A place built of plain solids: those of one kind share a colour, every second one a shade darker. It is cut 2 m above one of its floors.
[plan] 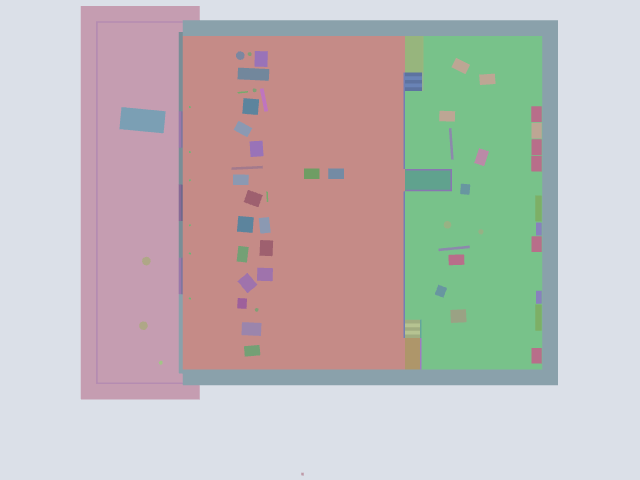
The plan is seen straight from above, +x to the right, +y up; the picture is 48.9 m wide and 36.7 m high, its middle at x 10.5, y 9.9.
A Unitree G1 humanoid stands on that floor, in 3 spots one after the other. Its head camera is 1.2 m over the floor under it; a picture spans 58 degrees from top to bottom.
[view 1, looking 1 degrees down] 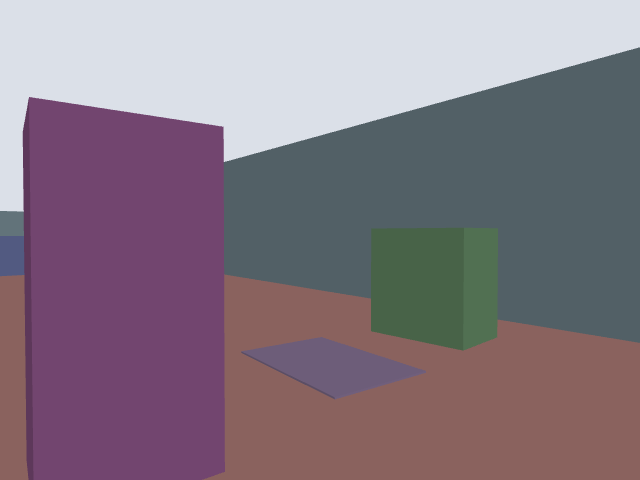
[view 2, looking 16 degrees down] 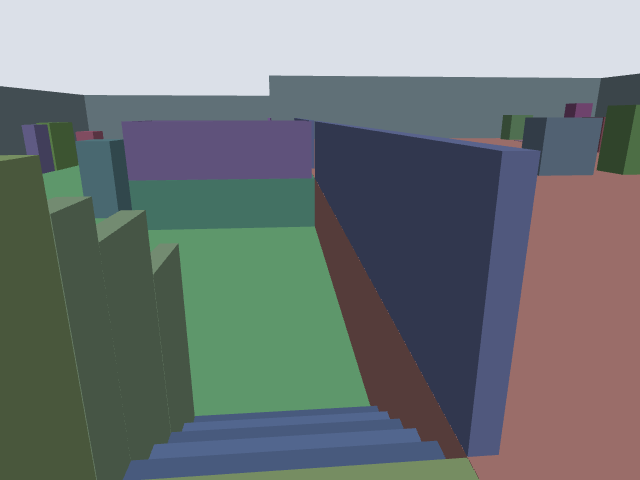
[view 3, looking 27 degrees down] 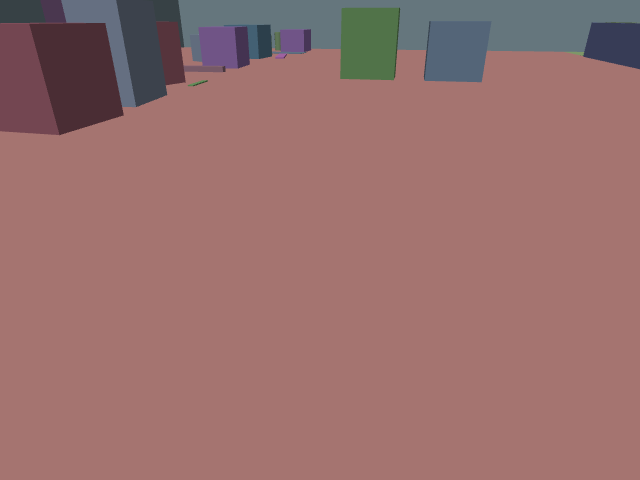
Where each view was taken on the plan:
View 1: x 2.20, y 5.65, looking -39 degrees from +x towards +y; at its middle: wall_timber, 8.98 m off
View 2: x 17.65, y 23.95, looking -95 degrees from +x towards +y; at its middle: floor_hall_stone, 7.77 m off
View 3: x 10.80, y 4.30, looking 101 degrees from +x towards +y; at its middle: floor_hall_stone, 2.64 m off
